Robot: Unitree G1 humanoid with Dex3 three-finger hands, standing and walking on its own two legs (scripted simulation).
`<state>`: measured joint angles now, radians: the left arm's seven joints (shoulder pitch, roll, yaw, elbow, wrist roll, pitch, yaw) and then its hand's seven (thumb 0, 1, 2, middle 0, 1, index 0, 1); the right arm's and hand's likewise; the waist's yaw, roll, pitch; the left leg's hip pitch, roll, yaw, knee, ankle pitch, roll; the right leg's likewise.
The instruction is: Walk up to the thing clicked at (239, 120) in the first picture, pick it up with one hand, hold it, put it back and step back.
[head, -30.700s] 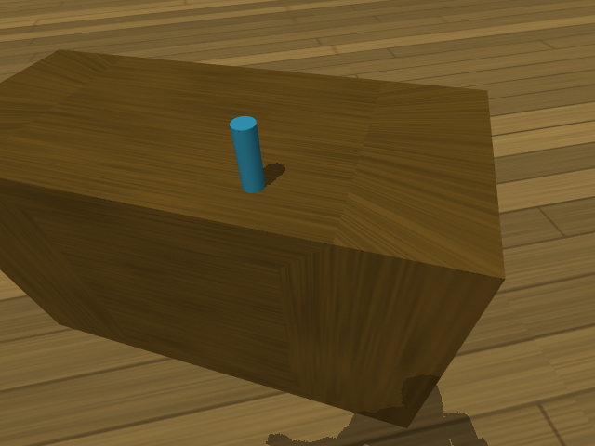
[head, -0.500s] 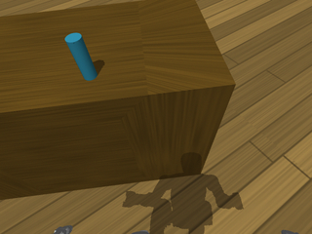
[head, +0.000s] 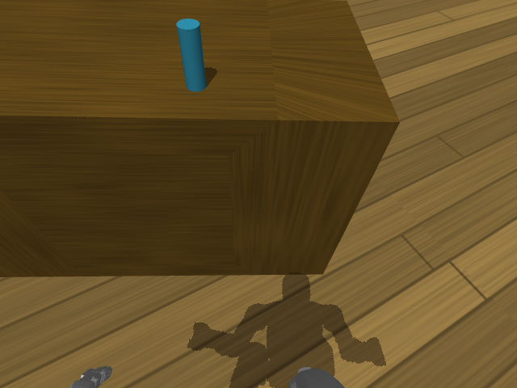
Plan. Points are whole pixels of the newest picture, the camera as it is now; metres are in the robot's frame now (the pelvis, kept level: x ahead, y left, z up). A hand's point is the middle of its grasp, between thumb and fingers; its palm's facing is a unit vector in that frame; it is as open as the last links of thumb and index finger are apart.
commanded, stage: step back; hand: left
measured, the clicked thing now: (192, 57) +0.73 +0.19 +0.10
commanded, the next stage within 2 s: none
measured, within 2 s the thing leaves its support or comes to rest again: neither
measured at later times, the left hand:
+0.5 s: hand out of the picture -0.07 +0.21 -0.13, palm faces -0.05 -0.91 -0.42, open 7.4 cm
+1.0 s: hand out of the picture -0.23 +0.17 -0.17, palm faces -0.04 -0.93 -0.37, open 7.4 cm
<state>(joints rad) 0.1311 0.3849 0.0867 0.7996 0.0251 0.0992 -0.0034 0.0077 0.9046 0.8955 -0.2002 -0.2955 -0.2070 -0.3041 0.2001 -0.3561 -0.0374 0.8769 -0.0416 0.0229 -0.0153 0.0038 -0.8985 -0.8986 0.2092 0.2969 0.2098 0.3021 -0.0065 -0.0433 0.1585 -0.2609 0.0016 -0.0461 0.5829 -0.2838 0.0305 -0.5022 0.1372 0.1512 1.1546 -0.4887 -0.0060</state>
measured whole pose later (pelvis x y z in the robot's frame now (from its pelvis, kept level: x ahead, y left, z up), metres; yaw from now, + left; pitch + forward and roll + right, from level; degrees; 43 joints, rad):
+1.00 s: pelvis -0.32 -0.09 -0.02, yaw -2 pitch -1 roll +0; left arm 0.18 0.39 0.07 0.85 0.02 0.05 0.00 0.01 0.90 0.90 -0.20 -0.30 -0.21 -0.30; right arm 0.11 -0.40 -0.05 0.81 -0.04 0.02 -0.01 0.00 -0.90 -0.90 0.21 0.30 0.21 0.30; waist 0.03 -0.03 0.14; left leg -0.41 0.06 0.02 0.65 -0.23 -0.01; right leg -0.22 0.00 0.08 0.68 -0.45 0.02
